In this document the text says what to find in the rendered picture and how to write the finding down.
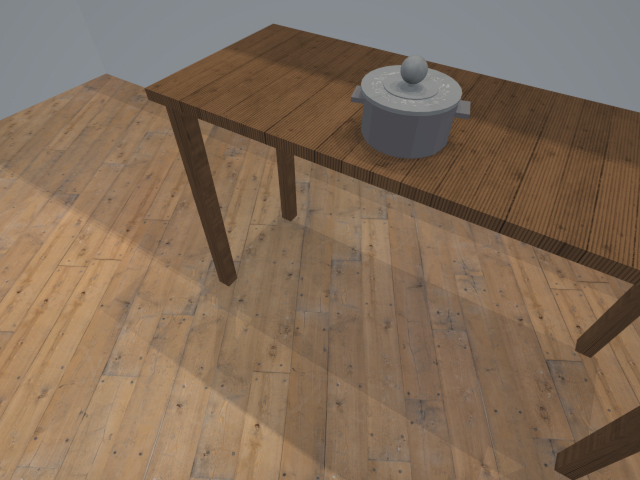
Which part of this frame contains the lid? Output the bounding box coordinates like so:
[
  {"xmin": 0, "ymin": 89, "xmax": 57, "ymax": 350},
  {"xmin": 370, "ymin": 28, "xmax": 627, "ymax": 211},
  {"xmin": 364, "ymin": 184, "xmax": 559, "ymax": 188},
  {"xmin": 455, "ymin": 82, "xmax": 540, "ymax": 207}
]
[{"xmin": 361, "ymin": 65, "xmax": 462, "ymax": 116}]

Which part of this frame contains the pot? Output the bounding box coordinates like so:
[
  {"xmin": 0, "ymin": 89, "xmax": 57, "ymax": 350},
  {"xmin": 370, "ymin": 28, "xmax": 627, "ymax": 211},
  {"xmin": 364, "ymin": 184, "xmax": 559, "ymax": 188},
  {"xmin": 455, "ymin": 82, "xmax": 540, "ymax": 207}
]
[{"xmin": 351, "ymin": 86, "xmax": 471, "ymax": 159}]

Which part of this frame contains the knob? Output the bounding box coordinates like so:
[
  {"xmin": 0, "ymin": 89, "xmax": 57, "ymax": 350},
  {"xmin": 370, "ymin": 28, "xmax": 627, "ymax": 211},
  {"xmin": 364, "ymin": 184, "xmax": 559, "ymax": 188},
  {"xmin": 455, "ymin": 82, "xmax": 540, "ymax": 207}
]
[{"xmin": 400, "ymin": 55, "xmax": 428, "ymax": 84}]

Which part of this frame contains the table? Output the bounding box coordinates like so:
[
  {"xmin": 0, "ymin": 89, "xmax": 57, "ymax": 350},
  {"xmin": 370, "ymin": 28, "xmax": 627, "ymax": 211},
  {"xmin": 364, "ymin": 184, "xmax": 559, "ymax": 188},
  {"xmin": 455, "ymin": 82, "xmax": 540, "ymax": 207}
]
[{"xmin": 145, "ymin": 24, "xmax": 640, "ymax": 480}]

